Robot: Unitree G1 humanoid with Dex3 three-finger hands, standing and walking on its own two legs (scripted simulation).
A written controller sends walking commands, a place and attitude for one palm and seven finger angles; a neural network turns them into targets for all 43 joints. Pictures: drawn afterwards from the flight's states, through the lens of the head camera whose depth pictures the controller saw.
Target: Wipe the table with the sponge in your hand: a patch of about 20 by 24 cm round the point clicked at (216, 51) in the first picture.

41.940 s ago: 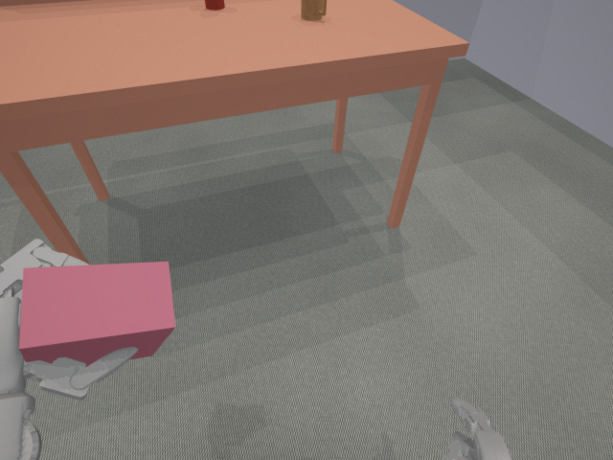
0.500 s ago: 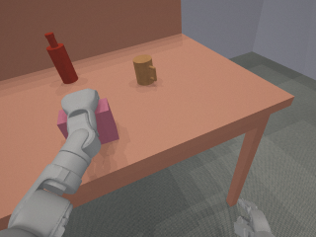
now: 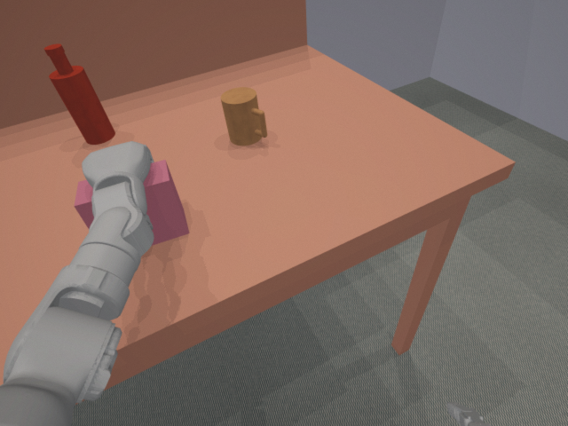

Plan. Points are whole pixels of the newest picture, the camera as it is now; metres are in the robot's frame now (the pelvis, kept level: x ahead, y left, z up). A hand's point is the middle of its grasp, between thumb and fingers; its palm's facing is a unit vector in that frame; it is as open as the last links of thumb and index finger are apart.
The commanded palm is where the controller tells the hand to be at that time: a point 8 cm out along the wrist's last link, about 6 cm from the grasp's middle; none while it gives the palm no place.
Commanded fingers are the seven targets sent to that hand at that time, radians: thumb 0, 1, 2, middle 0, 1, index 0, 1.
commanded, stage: wipe forward along the third lane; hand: left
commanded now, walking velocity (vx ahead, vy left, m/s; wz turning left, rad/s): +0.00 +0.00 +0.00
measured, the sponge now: (140, 217) +0.41 +0.25 +0.10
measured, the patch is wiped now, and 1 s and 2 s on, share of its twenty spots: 1.00 1.00 1.00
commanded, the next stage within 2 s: wipe back along the third lane in 0.32 s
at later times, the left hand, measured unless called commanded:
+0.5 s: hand (122, 181) +0.45 +0.28 +0.15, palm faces -0.04 -0.02 -1.00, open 10.0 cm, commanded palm +0.42 +0.26 +0.17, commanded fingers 0.00 0.10 1.30 -1.20 -1.60 -1.20 -1.60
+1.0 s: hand (124, 191) +0.42 +0.26 +0.15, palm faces +0.09 -0.04 -1.00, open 10.0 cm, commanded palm +0.38 +0.24 +0.17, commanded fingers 0.00 0.10 1.30 -1.20 -1.60 -1.20 -1.60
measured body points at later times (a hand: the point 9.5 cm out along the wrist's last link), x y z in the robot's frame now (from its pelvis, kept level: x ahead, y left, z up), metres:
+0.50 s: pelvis +0.01 +0.04 +0.00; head +0.01 +0.01 +0.45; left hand +0.45 +0.27 +0.20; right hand +0.12 -0.22 -0.13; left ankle +0.02 +0.16 -0.73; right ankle +0.00 -0.04 -0.73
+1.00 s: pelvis +0.03 +0.07 +0.00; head +0.00 +0.04 +0.45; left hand +0.41 +0.26 +0.20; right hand +0.26 -0.13 -0.08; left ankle +0.02 +0.16 -0.73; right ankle +0.00 -0.04 -0.73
